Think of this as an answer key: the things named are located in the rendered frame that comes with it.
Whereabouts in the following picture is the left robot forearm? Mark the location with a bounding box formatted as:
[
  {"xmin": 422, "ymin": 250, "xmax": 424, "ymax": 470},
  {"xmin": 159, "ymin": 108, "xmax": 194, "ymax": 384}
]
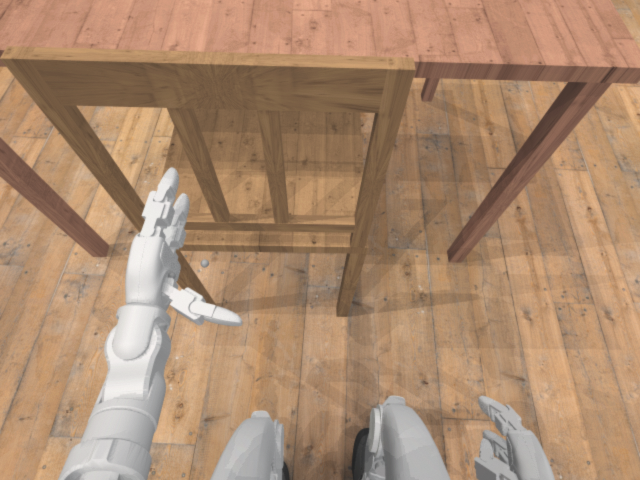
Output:
[{"xmin": 58, "ymin": 303, "xmax": 171, "ymax": 480}]

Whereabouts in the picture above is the right robot hand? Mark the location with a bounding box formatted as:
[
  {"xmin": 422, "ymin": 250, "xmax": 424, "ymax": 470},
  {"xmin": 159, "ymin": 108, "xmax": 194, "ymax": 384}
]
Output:
[{"xmin": 474, "ymin": 396, "xmax": 555, "ymax": 480}]

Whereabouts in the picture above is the left robot hand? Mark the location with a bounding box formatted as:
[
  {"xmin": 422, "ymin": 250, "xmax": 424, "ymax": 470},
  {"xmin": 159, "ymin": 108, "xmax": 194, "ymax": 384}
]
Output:
[{"xmin": 125, "ymin": 167, "xmax": 242, "ymax": 326}]

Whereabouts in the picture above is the right robot thigh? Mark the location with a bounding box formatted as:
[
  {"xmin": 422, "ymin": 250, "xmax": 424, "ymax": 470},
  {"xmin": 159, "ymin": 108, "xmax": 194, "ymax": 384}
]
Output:
[{"xmin": 368, "ymin": 403, "xmax": 451, "ymax": 480}]

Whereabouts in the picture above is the chair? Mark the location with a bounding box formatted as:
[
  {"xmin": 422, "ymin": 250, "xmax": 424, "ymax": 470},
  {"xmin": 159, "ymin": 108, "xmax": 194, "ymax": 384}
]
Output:
[{"xmin": 0, "ymin": 46, "xmax": 416, "ymax": 317}]

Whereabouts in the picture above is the table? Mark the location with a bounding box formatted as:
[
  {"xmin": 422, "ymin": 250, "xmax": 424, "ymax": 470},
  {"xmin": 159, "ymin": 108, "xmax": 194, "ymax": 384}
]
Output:
[{"xmin": 0, "ymin": 0, "xmax": 640, "ymax": 263}]

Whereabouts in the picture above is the right robot shin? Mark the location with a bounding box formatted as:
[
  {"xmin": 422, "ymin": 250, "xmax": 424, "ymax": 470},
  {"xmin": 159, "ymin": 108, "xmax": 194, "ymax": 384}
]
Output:
[{"xmin": 362, "ymin": 396, "xmax": 406, "ymax": 480}]

